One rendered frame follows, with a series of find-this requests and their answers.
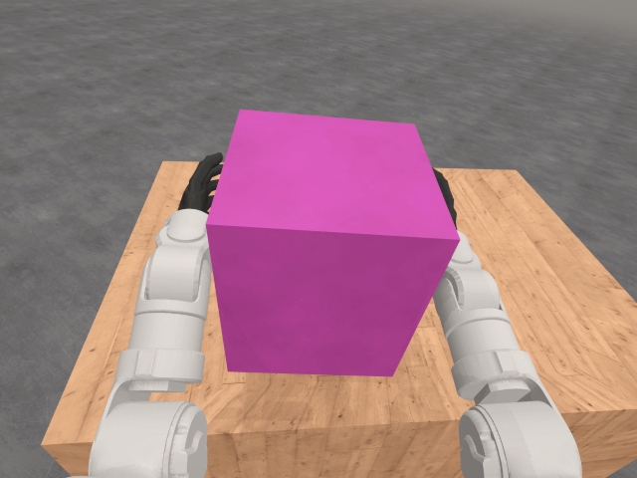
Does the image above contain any carton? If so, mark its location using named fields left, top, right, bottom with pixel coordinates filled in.
left=206, top=110, right=460, bottom=376

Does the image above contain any left robot hand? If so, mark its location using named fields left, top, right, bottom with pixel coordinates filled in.
left=177, top=152, right=223, bottom=215

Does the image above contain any right robot hand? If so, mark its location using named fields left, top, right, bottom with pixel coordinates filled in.
left=432, top=167, right=457, bottom=230

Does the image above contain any robot right upper arm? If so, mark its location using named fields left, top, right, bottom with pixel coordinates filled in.
left=459, top=401, right=582, bottom=478

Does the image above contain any robot left upper arm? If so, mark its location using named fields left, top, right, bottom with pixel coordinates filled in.
left=67, top=401, right=207, bottom=478

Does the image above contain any robot right forearm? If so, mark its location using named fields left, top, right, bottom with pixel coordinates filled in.
left=432, top=230, right=582, bottom=477

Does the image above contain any pedestal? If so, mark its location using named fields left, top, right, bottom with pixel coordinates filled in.
left=41, top=161, right=637, bottom=478

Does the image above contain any robot left forearm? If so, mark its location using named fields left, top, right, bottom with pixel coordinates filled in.
left=89, top=209, right=213, bottom=476

